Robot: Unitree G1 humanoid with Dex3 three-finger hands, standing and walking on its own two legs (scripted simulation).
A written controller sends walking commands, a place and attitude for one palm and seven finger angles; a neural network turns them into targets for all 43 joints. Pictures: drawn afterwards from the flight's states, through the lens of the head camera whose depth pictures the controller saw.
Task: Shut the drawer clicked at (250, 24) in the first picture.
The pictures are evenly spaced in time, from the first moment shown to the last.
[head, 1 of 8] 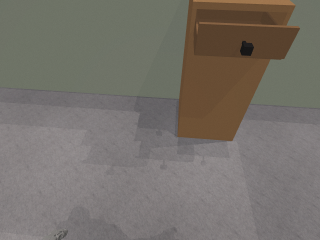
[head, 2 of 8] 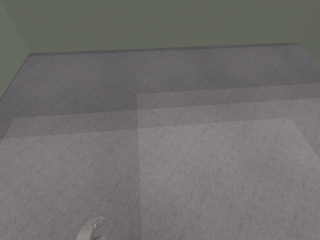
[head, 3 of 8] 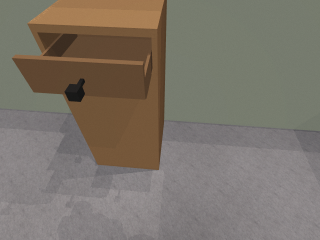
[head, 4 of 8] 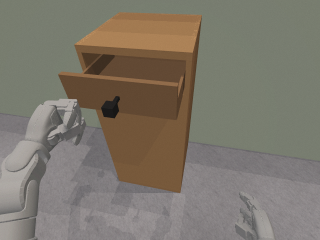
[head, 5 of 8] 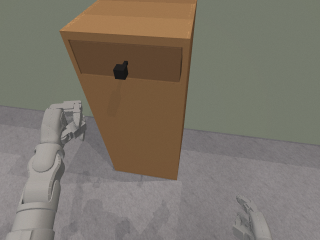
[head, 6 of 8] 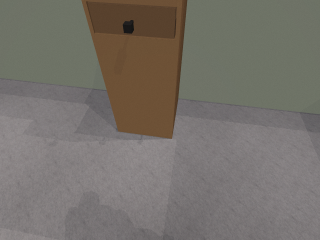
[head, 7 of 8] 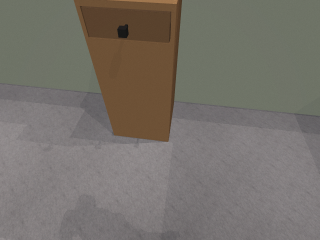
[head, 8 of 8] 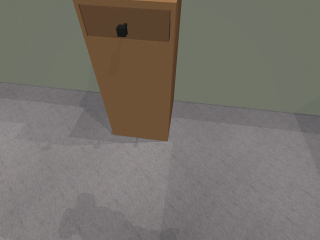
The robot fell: no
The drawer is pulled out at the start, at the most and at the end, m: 0.16 0.16 0.00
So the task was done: yes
